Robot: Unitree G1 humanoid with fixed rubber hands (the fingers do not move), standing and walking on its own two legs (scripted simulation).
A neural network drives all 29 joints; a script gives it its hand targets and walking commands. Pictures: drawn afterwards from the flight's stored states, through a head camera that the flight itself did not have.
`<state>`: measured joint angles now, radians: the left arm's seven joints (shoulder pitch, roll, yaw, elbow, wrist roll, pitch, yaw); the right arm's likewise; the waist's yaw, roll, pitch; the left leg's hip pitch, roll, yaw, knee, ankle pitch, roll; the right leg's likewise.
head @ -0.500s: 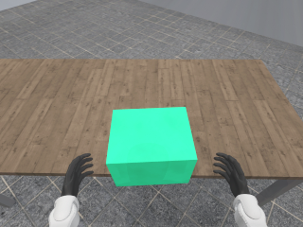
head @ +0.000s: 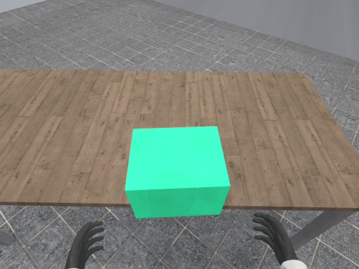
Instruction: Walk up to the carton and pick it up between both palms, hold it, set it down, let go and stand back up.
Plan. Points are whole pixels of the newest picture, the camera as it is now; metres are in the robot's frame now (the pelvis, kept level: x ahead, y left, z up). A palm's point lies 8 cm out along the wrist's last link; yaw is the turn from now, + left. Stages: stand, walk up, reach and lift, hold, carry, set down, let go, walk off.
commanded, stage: set down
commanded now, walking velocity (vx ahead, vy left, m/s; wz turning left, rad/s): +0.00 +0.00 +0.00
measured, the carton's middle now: (176, 172) +0.38 +0.03 -0.06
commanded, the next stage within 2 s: let go in 0.98 s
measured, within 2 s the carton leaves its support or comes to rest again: neither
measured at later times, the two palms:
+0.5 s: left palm out of the picture +0.15 +0.25 -0.08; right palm (281, 263) +0.16 -0.20 -0.07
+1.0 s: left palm out of the picture +0.16 +0.25 -0.08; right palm (283, 268) +0.15 -0.20 -0.08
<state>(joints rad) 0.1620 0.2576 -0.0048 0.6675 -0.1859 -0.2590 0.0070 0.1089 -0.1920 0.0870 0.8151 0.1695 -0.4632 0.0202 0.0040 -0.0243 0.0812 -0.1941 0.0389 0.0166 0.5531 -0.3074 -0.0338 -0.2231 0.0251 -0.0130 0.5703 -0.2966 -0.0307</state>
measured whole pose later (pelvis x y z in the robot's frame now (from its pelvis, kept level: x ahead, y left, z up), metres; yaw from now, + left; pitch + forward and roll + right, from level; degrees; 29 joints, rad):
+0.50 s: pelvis +0.02 +0.02 +0.01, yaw -1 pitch -6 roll -1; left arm 0.25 0.21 0.00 0.55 -0.03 0.05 0.03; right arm 0.20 -0.16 -0.02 0.78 -0.01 -0.25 0.02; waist 0.02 -0.01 0.09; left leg -0.06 0.04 0.03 0.46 -0.30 -0.02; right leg -0.06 0.03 0.00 0.41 -0.25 -0.01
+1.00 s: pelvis +0.01 +0.02 +0.01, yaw -1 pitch -6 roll -1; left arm 0.22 0.19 0.01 0.53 0.00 0.13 0.02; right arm 0.19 -0.17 -0.03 0.78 -0.03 -0.23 0.03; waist 0.01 0.01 0.10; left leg -0.06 0.04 0.04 0.46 -0.29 -0.01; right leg -0.07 0.03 0.01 0.41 -0.24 -0.01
